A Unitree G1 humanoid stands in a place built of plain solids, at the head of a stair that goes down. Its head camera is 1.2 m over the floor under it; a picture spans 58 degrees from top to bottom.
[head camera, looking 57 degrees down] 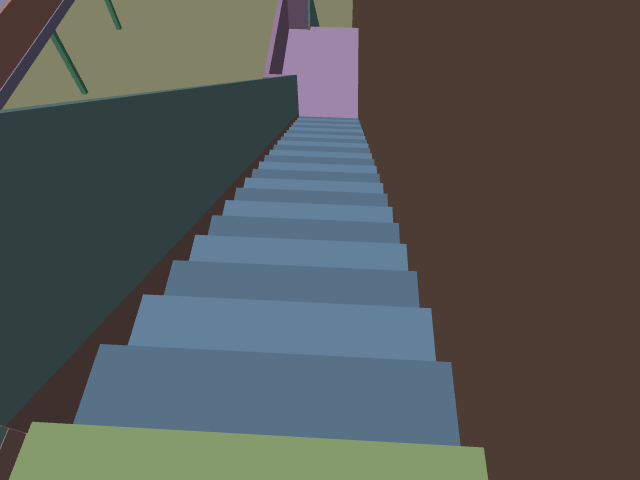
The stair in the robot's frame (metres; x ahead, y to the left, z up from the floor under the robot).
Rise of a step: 0.20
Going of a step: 0.28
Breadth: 1.17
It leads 3 degrees to the right of straight ahead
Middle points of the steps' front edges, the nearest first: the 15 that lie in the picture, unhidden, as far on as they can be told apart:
0.19 0.17 0.00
0.47 0.15 -0.20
0.74 0.14 -0.39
1.02 0.12 -0.59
1.30 0.11 -0.79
1.58 0.09 -0.99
1.86 0.08 -1.19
2.13 0.07 -1.39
2.41 0.05 -1.58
2.69 0.04 -1.78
2.97 0.02 -1.98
3.25 0.01 -2.18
3.53 -0.01 -2.38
3.80 -0.02 -2.57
4.08 -0.04 -2.77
